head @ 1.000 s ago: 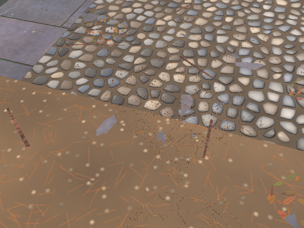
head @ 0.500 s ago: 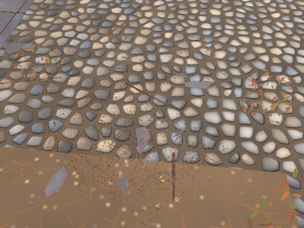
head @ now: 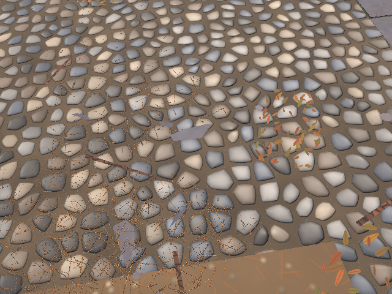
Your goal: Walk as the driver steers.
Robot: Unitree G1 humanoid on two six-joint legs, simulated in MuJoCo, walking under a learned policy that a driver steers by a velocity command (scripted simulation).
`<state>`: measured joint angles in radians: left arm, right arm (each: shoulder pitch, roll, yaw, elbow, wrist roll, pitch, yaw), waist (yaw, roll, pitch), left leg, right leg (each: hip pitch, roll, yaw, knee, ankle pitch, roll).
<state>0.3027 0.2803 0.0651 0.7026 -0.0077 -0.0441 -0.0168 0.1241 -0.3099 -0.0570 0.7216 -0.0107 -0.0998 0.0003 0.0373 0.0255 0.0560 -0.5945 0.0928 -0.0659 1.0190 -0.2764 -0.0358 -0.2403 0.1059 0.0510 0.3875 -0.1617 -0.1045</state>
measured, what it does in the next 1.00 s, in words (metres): walks ahead, turning left: left foot, then right foot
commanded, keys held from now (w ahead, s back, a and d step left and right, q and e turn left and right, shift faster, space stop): w+e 0.04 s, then w+q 0.96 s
